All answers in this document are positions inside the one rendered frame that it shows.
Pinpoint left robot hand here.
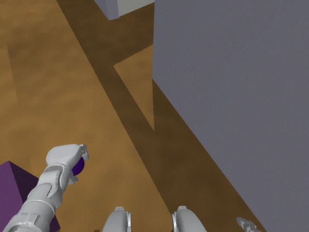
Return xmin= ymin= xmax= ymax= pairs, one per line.
xmin=46 ymin=144 xmax=89 ymax=185

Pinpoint left robot arm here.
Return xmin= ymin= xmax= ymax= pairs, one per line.
xmin=2 ymin=162 xmax=71 ymax=232

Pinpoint right robot hand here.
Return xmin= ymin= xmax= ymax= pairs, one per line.
xmin=236 ymin=217 xmax=261 ymax=232

